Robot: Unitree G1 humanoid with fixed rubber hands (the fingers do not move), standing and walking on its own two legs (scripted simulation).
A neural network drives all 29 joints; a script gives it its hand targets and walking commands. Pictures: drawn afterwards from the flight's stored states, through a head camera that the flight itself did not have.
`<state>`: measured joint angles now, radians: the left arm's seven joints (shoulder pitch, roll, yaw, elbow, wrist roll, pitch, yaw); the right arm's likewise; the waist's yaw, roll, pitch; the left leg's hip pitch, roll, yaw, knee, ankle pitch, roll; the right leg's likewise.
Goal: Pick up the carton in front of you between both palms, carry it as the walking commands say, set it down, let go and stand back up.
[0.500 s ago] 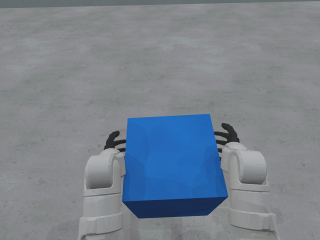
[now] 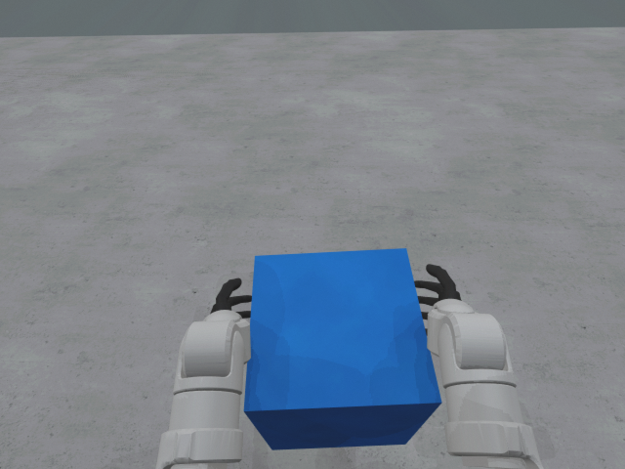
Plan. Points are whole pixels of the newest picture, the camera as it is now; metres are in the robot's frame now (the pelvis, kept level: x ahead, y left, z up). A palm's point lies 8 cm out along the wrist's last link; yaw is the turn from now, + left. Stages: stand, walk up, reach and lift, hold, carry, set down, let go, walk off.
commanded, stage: carry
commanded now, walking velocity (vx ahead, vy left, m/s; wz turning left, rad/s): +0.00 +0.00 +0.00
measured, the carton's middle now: (334, 355) +0.30 +0.00 -0.04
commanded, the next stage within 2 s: hold in 0.96 s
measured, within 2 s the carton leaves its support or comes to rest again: neither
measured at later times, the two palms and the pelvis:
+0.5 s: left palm (227, 347) +0.27 +0.14 +0.03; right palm (454, 337) +0.27 -0.16 +0.04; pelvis -0.03 -0.01 +0.00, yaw +0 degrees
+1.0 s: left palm (234, 347) +0.27 +0.13 +0.04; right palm (464, 339) +0.27 -0.17 +0.04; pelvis -0.02 -0.01 +0.00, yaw -1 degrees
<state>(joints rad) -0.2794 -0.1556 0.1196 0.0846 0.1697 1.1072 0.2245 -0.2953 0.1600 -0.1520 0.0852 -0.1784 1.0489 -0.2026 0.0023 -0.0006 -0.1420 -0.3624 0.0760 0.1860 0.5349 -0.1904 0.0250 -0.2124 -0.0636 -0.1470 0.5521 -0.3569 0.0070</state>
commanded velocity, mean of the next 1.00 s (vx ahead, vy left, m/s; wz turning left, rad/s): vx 0.00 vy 0.00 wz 0.00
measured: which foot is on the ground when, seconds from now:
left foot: down 0.00-1.00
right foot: down 0.00-1.00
